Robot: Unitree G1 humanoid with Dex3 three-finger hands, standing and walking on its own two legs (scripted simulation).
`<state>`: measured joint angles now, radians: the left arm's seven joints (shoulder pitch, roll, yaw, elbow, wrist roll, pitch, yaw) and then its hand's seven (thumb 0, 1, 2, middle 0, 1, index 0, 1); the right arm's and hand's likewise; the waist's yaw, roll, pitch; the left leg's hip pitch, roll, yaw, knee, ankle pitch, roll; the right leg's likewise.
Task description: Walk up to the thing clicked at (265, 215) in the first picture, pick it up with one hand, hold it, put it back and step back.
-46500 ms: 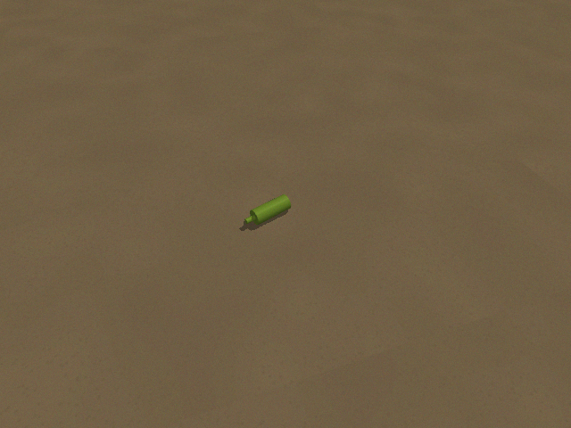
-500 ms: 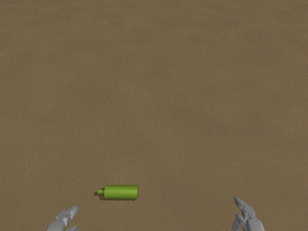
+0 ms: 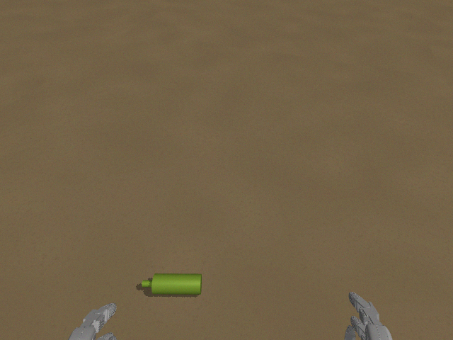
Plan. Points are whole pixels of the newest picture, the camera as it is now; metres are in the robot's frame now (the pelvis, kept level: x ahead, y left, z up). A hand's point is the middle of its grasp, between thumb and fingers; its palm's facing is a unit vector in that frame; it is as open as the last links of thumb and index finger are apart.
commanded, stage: home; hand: left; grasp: from above
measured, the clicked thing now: (172, 283) +0.54 +0.21 -0.67
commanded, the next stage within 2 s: stand in 0.50 s
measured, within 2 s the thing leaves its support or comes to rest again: neither
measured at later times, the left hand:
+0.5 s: hand out of the picture +0.16 +0.18 -0.05, palm faces +0.04 -0.98 -0.19, open 7.4 cm
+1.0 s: hand out of the picture +0.08 +0.25 -0.11, palm faces +0.03 -0.94 -0.34, open 7.4 cm
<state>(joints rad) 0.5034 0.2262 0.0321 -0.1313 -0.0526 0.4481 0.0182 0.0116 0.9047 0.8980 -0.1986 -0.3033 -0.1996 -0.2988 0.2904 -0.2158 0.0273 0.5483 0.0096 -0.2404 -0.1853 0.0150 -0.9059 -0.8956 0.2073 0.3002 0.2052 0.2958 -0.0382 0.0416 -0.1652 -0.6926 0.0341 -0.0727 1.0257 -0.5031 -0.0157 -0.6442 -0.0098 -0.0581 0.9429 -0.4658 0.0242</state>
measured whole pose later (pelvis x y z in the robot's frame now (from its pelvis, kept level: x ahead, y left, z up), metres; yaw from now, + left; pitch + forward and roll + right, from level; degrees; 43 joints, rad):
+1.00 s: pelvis -0.01 +0.01 +0.04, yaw +0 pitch -2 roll +0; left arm 0.24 0.30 0.05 0.84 0.04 0.03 0.04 0.01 0.90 0.90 -0.20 -0.30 -0.20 -0.30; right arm 0.19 -0.29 -0.06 0.92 -0.05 -0.01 -0.02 0.01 -0.91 -0.90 0.21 0.30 0.20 0.30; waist 0.02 -0.01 0.04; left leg -0.32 -0.01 -0.01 0.71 -0.36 0.01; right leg -0.31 -0.05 -0.01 0.69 -0.35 0.04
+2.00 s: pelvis -0.01 -0.01 +0.07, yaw -1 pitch -4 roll +0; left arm 0.13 0.30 0.03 1.14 0.02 -0.01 0.01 0.01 0.90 0.90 -0.20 -0.30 -0.20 -0.30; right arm 0.15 -0.31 -0.02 1.13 -0.02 0.00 -0.01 0.01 -0.91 -0.90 0.21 0.30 0.20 0.30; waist 0.01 0.02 0.07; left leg -0.10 0.02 -0.02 0.36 -0.19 -0.02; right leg -0.11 -0.02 -0.02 0.36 -0.18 0.02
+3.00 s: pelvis +0.02 -0.01 +0.07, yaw -2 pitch -2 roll +0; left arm 0.09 0.33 0.02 1.13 0.01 -0.01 0.01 0.01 0.90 0.90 -0.20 -0.30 -0.20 -0.30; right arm 0.10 -0.33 -0.02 1.14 -0.01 0.00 -0.01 0.01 -0.91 -0.90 0.21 0.30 0.20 0.30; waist 0.00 0.01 0.06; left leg -0.07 0.03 0.00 0.31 -0.20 -0.03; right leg -0.09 -0.02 -0.01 0.33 -0.20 0.01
